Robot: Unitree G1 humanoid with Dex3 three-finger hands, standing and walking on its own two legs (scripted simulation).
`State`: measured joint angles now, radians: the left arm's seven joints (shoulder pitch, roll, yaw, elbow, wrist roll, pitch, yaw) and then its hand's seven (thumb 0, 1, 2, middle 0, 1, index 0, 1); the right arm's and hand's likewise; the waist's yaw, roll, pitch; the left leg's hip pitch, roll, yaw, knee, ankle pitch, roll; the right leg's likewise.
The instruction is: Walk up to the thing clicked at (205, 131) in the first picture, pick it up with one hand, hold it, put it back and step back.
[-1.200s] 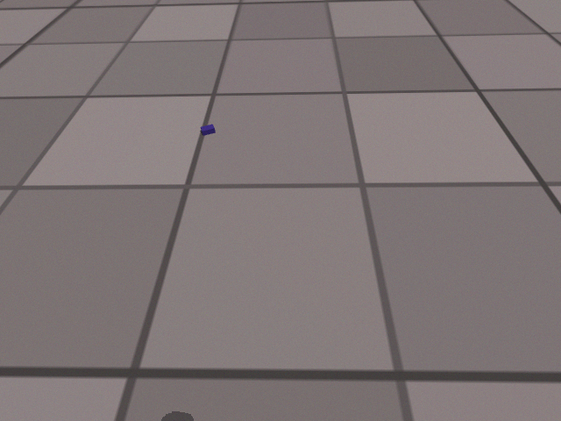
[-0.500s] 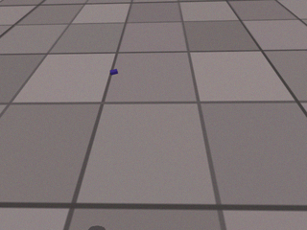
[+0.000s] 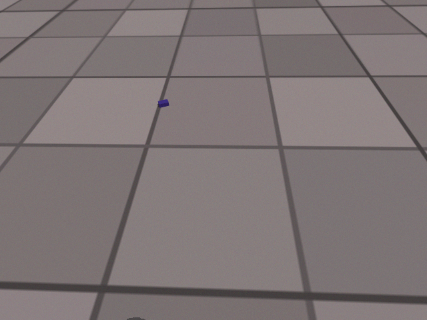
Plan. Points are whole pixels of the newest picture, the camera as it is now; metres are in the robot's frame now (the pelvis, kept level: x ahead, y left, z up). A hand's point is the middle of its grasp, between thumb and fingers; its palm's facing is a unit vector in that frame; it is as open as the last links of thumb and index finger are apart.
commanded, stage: walk up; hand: left
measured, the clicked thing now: (163, 103) +1.79 +0.52 -0.76
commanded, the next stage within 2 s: none
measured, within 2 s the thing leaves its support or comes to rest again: neither
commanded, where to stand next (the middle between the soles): +1.46 +0.21 m, yaw +9 degrees
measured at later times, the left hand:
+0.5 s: hand (64, 290) +0.22 +0.38 -0.15, palm faces +0.05 -0.94 -0.35, open 7.4 cm
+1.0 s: hand (107, 197) +0.45 +0.35 -0.14, palm faces +0.15 -0.92 -0.36, open 7.4 cm
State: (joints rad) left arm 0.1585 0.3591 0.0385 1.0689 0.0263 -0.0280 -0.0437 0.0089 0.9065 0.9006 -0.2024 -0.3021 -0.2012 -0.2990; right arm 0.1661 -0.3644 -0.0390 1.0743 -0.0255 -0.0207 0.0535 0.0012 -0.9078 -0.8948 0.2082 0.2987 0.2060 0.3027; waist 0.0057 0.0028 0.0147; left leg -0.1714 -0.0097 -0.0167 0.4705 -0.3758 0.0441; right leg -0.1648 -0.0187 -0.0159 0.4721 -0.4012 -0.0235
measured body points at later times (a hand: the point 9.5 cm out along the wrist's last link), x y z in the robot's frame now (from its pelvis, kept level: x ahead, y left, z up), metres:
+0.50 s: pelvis +0.17 +0.09 -0.01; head +0.16 +0.10 +0.44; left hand +0.21 +0.43 -0.13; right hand +0.24 -0.24 -0.11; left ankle +0.15 +0.20 -0.74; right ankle +0.24 -0.04 -0.70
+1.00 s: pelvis +0.44 +0.07 -0.01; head +0.46 +0.07 +0.44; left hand +0.45 +0.40 -0.11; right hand +0.59 -0.23 -0.12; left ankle +0.53 +0.24 -0.70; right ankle +0.44 -0.05 -0.74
